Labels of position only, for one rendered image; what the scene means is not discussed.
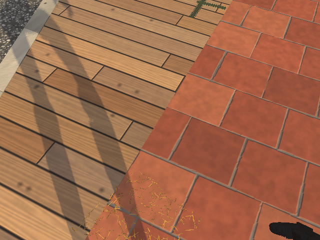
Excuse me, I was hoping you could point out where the right robot hand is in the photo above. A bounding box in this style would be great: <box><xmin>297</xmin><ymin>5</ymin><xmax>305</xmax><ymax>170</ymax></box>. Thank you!
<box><xmin>269</xmin><ymin>222</ymin><xmax>320</xmax><ymax>240</ymax></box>

